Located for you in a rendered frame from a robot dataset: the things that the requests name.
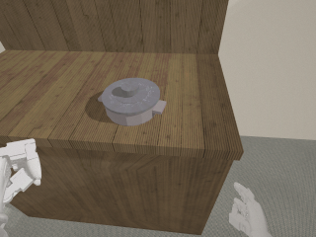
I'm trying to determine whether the knob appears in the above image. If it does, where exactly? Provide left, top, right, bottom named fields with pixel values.
left=120, top=81, right=140, bottom=96

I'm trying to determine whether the right robot hand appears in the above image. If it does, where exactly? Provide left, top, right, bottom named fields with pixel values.
left=229, top=182, right=269, bottom=236

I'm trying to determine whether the left robot hand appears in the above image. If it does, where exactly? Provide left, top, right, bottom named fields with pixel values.
left=0, top=138, right=41, bottom=213

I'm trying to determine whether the lid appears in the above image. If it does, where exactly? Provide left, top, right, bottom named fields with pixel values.
left=102, top=77, right=160, bottom=116

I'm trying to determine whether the pot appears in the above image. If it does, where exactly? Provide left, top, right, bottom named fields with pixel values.
left=98, top=94, right=167, bottom=126

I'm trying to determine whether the table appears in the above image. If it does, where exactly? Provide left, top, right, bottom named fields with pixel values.
left=0, top=0, right=244, bottom=235

